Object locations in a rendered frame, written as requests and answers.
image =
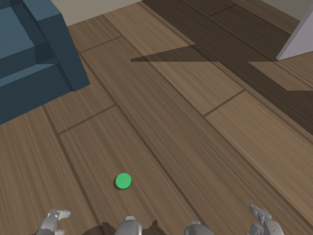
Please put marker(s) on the tin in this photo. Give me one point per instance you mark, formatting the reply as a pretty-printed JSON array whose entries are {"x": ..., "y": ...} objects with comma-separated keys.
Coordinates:
[{"x": 123, "y": 181}]

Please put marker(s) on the left robot hand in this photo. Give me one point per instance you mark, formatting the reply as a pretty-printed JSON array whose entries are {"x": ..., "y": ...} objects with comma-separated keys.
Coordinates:
[{"x": 49, "y": 224}]

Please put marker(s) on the right robot hand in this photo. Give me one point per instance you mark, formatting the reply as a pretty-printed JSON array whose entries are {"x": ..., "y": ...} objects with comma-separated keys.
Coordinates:
[{"x": 270, "y": 227}]

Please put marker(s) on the armchair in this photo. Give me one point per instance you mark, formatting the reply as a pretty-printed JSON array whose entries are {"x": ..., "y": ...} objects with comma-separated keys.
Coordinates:
[{"x": 38, "y": 59}]

